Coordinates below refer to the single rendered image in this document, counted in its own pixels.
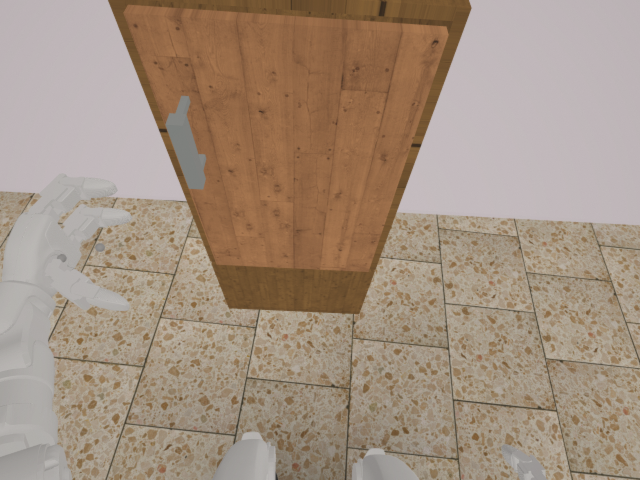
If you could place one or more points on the cupboard door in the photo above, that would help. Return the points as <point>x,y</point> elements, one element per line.
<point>306,124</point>

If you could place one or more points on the left robot forearm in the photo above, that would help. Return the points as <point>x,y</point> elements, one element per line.
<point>26,368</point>

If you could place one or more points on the left robot upper arm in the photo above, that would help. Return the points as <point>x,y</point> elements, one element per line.
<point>40,462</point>

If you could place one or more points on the robot right hand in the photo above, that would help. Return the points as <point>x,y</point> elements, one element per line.
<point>528,468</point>

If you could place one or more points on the robot left hand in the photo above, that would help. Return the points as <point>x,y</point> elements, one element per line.
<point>36,240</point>

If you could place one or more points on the handle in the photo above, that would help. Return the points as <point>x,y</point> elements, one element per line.
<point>192,163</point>

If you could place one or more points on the robot left thigh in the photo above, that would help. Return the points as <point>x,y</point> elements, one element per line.
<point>251,459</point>

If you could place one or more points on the left robot shin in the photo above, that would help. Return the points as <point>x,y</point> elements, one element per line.
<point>251,435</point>

